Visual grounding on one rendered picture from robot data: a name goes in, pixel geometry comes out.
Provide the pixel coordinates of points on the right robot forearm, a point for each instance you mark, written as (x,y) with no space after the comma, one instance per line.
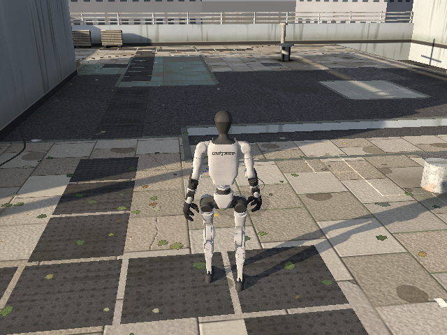
(253,182)

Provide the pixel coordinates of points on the robot foot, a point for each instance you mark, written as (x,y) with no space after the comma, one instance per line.
(209,277)
(239,286)

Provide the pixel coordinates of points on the robot left upper arm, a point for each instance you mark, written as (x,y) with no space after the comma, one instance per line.
(201,148)

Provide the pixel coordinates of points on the robot right foot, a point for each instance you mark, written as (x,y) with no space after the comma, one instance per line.
(239,286)

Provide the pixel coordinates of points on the robot right upper arm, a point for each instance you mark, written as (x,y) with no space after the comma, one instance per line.
(245,148)

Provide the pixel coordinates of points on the robot left foot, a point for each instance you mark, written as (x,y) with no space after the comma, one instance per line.
(209,277)

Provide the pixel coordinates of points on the robot right hand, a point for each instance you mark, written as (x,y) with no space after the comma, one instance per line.
(257,201)

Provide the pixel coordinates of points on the left robot forearm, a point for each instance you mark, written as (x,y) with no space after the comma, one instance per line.
(191,190)

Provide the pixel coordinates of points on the robot left hand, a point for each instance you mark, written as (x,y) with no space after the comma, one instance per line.
(187,212)

